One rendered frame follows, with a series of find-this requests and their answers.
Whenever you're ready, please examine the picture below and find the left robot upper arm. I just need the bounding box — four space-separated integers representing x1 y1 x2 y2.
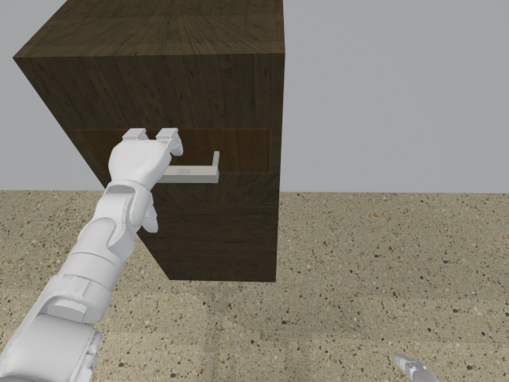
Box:
0 313 103 382

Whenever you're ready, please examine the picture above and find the right robot hand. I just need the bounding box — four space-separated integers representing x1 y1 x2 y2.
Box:
394 353 439 382

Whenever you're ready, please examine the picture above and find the handle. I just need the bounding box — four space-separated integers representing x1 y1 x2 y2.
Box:
157 151 220 183

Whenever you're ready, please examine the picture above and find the left robot hand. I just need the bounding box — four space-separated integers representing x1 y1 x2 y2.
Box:
108 128 183 232

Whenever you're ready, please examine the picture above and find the cabinet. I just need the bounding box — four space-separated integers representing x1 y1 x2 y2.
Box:
13 0 286 283

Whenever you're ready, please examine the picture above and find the drawer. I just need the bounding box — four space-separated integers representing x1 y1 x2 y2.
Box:
76 128 270 173

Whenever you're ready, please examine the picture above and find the robot left forearm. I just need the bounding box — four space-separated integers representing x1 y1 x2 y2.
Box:
0 179 150 377

